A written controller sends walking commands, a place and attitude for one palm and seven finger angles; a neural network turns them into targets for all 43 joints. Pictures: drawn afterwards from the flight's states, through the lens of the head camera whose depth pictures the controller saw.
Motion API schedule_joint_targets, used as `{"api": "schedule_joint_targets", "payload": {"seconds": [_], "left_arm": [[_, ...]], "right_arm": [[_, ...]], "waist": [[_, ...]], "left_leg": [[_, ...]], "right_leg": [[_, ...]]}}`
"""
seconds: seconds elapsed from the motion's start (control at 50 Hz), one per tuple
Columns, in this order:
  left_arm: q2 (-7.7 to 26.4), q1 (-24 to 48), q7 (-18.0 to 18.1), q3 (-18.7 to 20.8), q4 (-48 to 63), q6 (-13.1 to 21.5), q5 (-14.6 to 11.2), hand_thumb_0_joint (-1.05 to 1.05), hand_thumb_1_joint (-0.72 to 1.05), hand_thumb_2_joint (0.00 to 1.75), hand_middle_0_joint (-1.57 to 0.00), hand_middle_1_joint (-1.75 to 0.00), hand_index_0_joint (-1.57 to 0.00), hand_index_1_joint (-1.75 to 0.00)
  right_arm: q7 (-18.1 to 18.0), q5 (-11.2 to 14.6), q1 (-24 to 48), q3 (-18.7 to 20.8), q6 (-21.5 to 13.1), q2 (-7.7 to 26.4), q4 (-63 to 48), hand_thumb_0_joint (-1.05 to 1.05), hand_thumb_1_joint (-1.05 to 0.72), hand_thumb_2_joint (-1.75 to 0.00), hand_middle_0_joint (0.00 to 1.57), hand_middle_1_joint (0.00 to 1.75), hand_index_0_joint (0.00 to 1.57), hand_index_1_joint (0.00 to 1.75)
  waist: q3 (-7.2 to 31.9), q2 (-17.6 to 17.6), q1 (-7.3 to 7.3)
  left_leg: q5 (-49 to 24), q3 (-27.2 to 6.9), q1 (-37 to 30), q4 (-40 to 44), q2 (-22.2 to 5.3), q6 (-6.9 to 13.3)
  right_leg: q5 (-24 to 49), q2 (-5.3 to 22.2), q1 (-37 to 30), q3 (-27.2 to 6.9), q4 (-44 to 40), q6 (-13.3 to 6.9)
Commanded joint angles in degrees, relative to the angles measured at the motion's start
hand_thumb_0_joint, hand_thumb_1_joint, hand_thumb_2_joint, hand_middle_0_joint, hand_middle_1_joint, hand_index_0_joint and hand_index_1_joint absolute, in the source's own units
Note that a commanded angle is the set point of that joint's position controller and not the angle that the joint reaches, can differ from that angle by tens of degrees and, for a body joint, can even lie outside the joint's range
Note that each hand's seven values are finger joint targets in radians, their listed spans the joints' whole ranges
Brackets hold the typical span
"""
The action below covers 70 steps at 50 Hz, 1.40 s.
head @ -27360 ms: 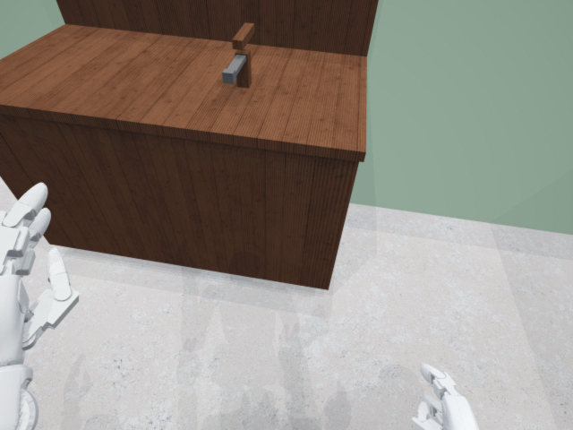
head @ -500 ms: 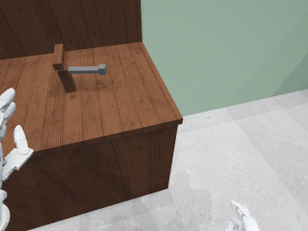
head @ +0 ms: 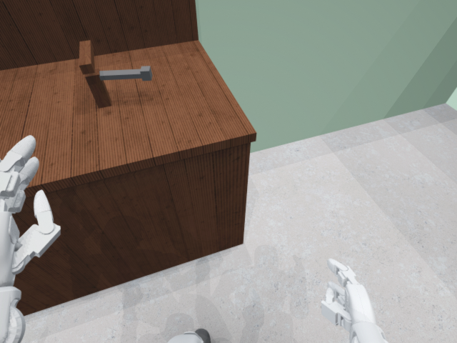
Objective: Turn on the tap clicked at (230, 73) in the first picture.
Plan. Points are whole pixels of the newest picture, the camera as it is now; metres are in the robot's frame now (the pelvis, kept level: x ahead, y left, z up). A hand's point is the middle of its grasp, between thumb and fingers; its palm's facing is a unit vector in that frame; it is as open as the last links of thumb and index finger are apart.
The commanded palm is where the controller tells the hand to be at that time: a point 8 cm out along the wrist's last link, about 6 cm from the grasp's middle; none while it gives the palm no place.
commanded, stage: stop stepping back and stand still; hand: left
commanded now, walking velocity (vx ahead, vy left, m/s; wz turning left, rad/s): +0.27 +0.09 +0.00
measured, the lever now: (146, 73) +0.74 +0.30 +0.08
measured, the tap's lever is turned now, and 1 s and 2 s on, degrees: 76 76 76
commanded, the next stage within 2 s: stand and check the lever's angle in 0.58 s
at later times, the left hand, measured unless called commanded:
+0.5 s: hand (25, 265) +0.16 +0.24 +0.18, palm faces +0.45 -0.81 -0.38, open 7.5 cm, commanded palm +0.11 +0.28 +0.19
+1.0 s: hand (53, 251) +0.18 +0.23 +0.17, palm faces +0.38 -0.83 -0.41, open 7.4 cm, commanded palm +0.13 +0.27 +0.19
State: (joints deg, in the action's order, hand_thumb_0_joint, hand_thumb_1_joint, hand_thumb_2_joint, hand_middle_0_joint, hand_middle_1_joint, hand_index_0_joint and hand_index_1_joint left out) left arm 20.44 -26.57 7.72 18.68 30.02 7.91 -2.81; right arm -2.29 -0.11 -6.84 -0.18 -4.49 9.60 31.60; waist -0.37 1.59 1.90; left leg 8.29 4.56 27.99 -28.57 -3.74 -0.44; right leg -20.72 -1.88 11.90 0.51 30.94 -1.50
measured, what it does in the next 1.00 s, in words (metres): steps on the spot: left foot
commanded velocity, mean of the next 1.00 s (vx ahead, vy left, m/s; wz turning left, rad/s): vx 0.09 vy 0.01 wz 0.00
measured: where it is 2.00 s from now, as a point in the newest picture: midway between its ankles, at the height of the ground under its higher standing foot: outside the picture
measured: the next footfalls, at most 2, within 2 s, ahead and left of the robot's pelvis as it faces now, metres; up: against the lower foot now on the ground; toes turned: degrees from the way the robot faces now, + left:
left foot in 0.24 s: +0.00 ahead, +0.12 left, +0.00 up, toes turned +3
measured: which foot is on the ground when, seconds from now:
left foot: up 0.00-0.22, down 0.24-1.00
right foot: down 0.00-1.00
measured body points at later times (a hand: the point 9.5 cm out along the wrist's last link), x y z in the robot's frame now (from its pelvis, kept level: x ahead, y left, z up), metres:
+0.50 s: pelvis -0.05 +0.00 +0.00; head -0.07 -0.02 +0.45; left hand +0.13 +0.28 +0.20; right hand +0.08 -0.25 -0.10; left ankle -0.06 +0.12 -0.73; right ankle -0.04 -0.10 -0.73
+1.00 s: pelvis -0.03 -0.01 +0.01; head -0.01 -0.02 +0.46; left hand +0.16 +0.27 +0.19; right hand +0.16 -0.24 -0.07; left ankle -0.04 +0.11 -0.73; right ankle -0.04 -0.10 -0.73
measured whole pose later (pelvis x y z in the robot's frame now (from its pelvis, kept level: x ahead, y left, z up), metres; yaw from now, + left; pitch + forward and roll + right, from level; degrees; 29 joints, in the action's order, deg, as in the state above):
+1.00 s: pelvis -0.03 -0.01 +0.01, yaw +1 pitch +0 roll +0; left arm 19.4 -28.1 7.8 18.1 26.7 8.0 -2.9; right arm -2.6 0.1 -9.6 0.6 -3.6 12.1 34.4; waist -1.2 2.3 0.1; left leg 15.6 1.8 12.0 -27.7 -2.0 -0.7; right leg -14.9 -2.9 11.0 1.3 26.0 -2.6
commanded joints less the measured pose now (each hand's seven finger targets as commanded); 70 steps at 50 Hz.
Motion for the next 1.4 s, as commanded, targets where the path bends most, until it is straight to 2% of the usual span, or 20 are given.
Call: {"api": "schedule_joint_targets", "payload": {"seconds": [0.0, 0.02, 0.06, 0.16, 0.2, 0.26, 0.32, 0.4, 0.48, 0.52, 0.54, 0.58, 0.6, 0.66, 0.7, 0.76, 0.82, 0.88, 1.02, 1.38], "left_arm": [[12.6, 5.9, 1.6, 6.9, 12.1, 3.0, -0.6, 0.00, 0.90, 0.90, -0.20, -0.30, -0.20, -0.30], [11.9, 6.0, 1.1, 6.7, 10.6, 2.3, -0.6, 0.00, 0.90, 0.90, -0.20, -0.30, -0.20, -0.30], [10.4, 5.8, 1.5, 6.2, 4.2, 2.0, -0.5, 0.00, 0.90, 0.90, -0.20, -0.30, -0.20, -0.30], [8.4, 10.2, 2.5, 3.4, -1.0, 2.3, 0.0, 0.00, 0.90, 0.90, -0.20, -0.30, -0.20, -0.30], [8.9, 7.7, 2.6, 3.8, 2.1, 2.5, -0.2, 0.00, 0.90, 0.90, -0.20, -0.30, -0.20, -0.30], [11.2, 3.7, 2.6, 6.9, 7.4, 2.9, -0.6, 0.00, 0.90, 0.90, -0.20, -0.30, -0.20, -0.30], [11.8, 6.7, 3.0, 7.8, 11.3, 3.2, 0.6, 0.00, 0.90, 0.90, -0.20, -0.30, -0.20, -0.30], [9.2, 5.3, 3.3, 7.4, 5.6, 3.3, 0.9, 0.00, 0.90, 0.90, -0.20, -0.30, -0.20, -0.30], [8.5, 5.9, 2.1, 5.4, 2.2, 3.2, 0.3, 0.00, 0.90, 0.90, -0.20, -0.30, -0.20, -0.30], [8.3, 8.3, 1.6, 4.8, 3.9, 3.6, 0.2, 0.00, 0.90, 0.90, -0.20, -0.30, -0.20, -0.30], [8.6, 9.3, 1.7, 4.7, 5.1, 3.7, 0.1, 0.00, 0.90, 0.90, -0.20, -0.30, -0.20, -0.30], [8.9, 8.0, 1.8, 5.6, 6.5, 3.9, -0.1, 0.00, 0.90, 0.90, -0.20, -0.30, -0.20, -0.30], [9.0, 7.6, 2.1, 5.9, 7.3, 3.9, -0.2, 0.00, 0.90, 0.90, -0.20, -0.30, -0.20, -0.30], [8.4, 10.0, 2.2, 4.8, 8.4, 3.4, 0.7, 0.00, 0.90, 0.90, -0.20, -0.30, -0.20, -0.30], [9.5, 13.2, 2.5, 5.3, 9.9, 3.7, 1.4, 0.00, 0.90, 0.90, -0.20, -0.30, -0.20, -0.30], [9.3, 8.8, 2.5, 5.8, 8.9, 3.6, 1.4, 0.00, 0.90, 0.90, -0.20, -0.30, -0.20, -0.30], [8.1, 2.7, 1.8, 5.7, 6.4, 3.3, 0.4, 0.00, 0.90, 0.90, -0.20, -0.30, -0.20, -0.30], [8.3, 0.1, 1.3, 6.5, 6.1, 2.9, -0.2, 0.00, 0.90, 0.90, -0.20, -0.30, -0.20, -0.30], [10.3, 4.2, 1.6, 6.9, 9.3, 2.4, -0.3, 0.00, 0.90, 0.90, -0.20, -0.30, -0.20, -0.30], [9.0, 3.0, 2.0, 5.4, 5.5, 2.1, -0.3, 0.00, 0.90, 0.90, -0.20, -0.30, -0.20, -0.30]], "right_arm": [[-1.1, 0.8, 1.8, 2.1, -2.6, 7.4, -5.5, 0.00, -0.90, -0.90, 0.20, 0.30, 0.20, 0.30], [-1.2, 1.4, 0.8, 2.8, -3.1, 8.0, -5.2, 0.00, -0.90, -0.90, 0.20, 0.30, 0.20, 0.30], [-1.8, 1.5, 0.9, 2.1, -2.9, 7.8, -4.8, 0.00, -0.90, -0.90, 0.20, 0.30, 0.20, 0.30], [-3.0, 1.1, 0.6, 2.9, -3.1, 9.1, -3.5, 0.00, -0.90, -0.90, 0.20, 0.30, 0.20, 0.30], [-2.9, 1.2, -0.3, 3.4, -3.6, 10.3, -4.0, 0.00, -0.90, -0.90, 0.20, 0.30, 0.20, 0.30], [-2.5, 1.5, -0.2, 3.6, -3.5, 11.4, -5.0, 0.00, -0.90, -0.90, 0.20, 0.30, 0.20, 0.30], [-2.7, 0.6, 1.0, 2.9, -3.8, 10.5, -4.0, 0.00, -0.90, -0.90, 0.20, 0.30, 0.20, 0.30], [-2.7, 0.4, -0.7, 3.4, -4.7, 10.4, -2.7, 0.00, -0.90, -0.90, 0.20, 0.30, 0.20, 0.30], [-1.8, 0.7, -1.3, 3.8, -4.4, 8.8, -2.5, 0.00, -0.90, -0.90, 0.20, 0.30, 0.20, 0.30], [-1.3, 1.0, -0.7, 3.6, -4.4, 8.8, -3.0, 0.00, -0.90, -0.90, 0.20, 0.30, 0.20, 0.30], [-1.3, 0.9, -0.9, 3.1, -4.3, 8.4, -2.9, 0.00, -0.90, -0.90, 0.20, 0.30, 0.20, 0.30], [-1.8, 0.4, -0.2, 2.9, -4.2, 9.0, -3.1, 0.00, -0.90, -0.90, 0.20, 0.30, 0.20, 0.30], [-2.0, 0.3, 0.7, 3.0, -4.0, 9.5, -3.7, 0.00, -0.90, -0.90, 0.20, 0.30, 0.20, 0.30], [-2.1, 0.3, 1.3, 2.0, -3.9, 8.3, -4.2, 0.00, -0.90, -0.90, 0.20, 0.30, 0.20, 0.30], [-2.0, 0.0, 1.1, 1.6, -4.7, 7.9, -3.8, 0.00, -0.90, -0.90, 0.20, 0.30, 0.20, 0.30], [-1.7, 0.1, 1.2, 2.1, -5.1, 8.6, -4.2, 0.00, -0.90, -0.90, 0.20, 0.30, 0.20, 0.30], [-0.6, 0.4, 0.4, 3.4, -4.0, 8.5, -4.8, 0.00, -0.90, -0.90, 0.20, 0.30, 0.20, 0.30], [-0.4, 0.6, 0.2, 3.2, -2.4, 8.0, -5.5, 0.00, -0.90, -0.90, 0.20, 0.30, 0.20, 0.30], [-2.2, 0.6, 2.6, 3.3, -1.5, 8.9, -6.6, 0.00, -0.90, -0.90, 0.20, 0.30, 0.20, 0.30], [-2.7, 0.1, 2.5, 3.1, -1.9, 9.4, -6.2, 0.00, -0.90, -0.90, 0.20, 0.30, 0.20, 0.30]], "waist": [[5.8, -11.0, -1.78], [8.0, -14.0, -2.25], [5.9, -9.7, -3.04], [3.7, -5.8, -2.24], [3.7, -3.0, -2.00], [5.4, 5.4, -1.92], [-1.3, 11.1, -2.56], [0.3, 3.9, -2.28], [0.1, -12.7, -2.69], [1.5, -10.1, -2.66], [2.2, -8.0, -3.09], [4.8, -2.0, -2.85], [4.8, 3.0, -2.25], [-0.9, 11.0, -2.37], [-2.0, 10.2, -2.13], [3.8, 5.2, -1.46], [8.0, -4.4, -2.28], [9.8, -5.6, -2.28], [9.5, 1.1, -1.69], [5.9, -0.2, -1.23]], "left_leg": [[12.2, -5.7, -3.3, -30.4, 3.3, -1.4], [11.0, -6.6, -1.5, -29.7, 3.7, -1.1], [8.1, -5.6, -2.1, -21.6, 1.8, -0.2], [12.5, -1.0, -15.7, 1.6, 3.2, 2.4], [14.9, -4.6, -17.1, 6.3, 0.9, 4.4], [3.4, -13.1, -19.0, 8.0, -5.9, 6.6], [20.8, -17.6, -8.5, 15.0, -8.1, 7.2], [18.3, -10.7, -6.0, 6.3, -4.9, 5.6], [15.8, -1.7, -1.7, -15.1, 2.9, 1.8], [15.6, -3.8, -3.3, -13.2, 1.6, 1.6], [12.9, -3.8, -8.6, -6.4, 1.0, 1.9], [1.8, -7.3, -18.7, 3.7, -0.5, 3.0], [-2.6, -13.0, -22.1, 5.9, -4.8, 4.6], [13.0, -21.8, -14.4, 16.4, -10.8, 7.6], [7.6, -18.5, -13.3, 14.9, -9.7, 7.4], [-8.0, -10.3, -15.7, 5.2, -5.3, 4.6], [-5.4, -5.5, -13.9, -3.3, 0.1, 1.2], [-3.3, -3.9, -13.4, -1.3, 1.2, 0.7], [-17.0, -5.7, -22.6, 2.8, -1.8, 1.8], [-2.4, -6.3, -18.6, 7.2, -0.6, 1.7]], "right_leg": [[5.1, 20.8, 11.4, -21.6, -22.6, -9.5], [12.1, 17.4, 6.1, -18.9, -18.2, -7.4], [13.5, 15.1, 3.0, -12.2, -14.7, -5.7], [-5.2, 12.1, 4.2, -11.0, -14.4, -3.8], [-5.0, 9.4, 2.9, -10.6, -11.1, -2.5], [5.6, 2.9, 3.0, -2.9, -0.9, 0.5], [0.0, 0.5, 3.2, 1.8, 3.6, 1.4], [3.0, 1.6, -3.0, -0.8, -4.5, -0.3], [-4.4, 15.6, -2.0, -23.7, -16.8, -7.9], [7.3, 16.7, -3.9, -21.7, -13.9, -9.1], [11.3, 15.4, -2.1, -17.1, -10.6, -7.4], [11.8, 8.0, 1.6, -7.6, -1.9, -2.5], [10.0, 3.8, 5.9, -4.1, 1.5, -0.1], [-2.3, 1.4, 8.2, -0.9, 9.5, 2.2], [0.6, 2.4, 5.8, -0.9, 5.6, 2.1], [13.4, 2.5, -2.7, -1.3, -6.8, 1.5], [29.4, 8.9, -7.5, -11.8, -9.4, -1.7], [37.9, 10.7, -10.2, -11.8, -8.8, -2.1], [30.1, 5.2, -4.5, -5.7, -7.8, 0.8], [16.5, 3.6, -2.2, -5.9, -13.0, 0.8]]}}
